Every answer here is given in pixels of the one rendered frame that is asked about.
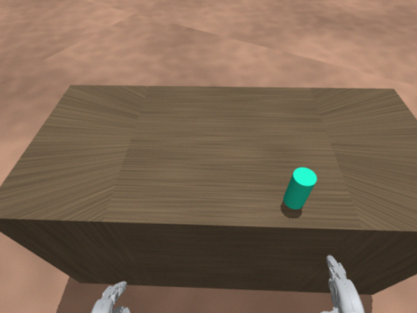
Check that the can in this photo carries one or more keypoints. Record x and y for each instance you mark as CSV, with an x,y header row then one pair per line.
x,y
299,188

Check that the left robot hand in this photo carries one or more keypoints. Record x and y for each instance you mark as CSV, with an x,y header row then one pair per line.
x,y
109,298

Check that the right robot hand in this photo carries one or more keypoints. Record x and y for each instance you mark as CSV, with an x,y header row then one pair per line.
x,y
344,295

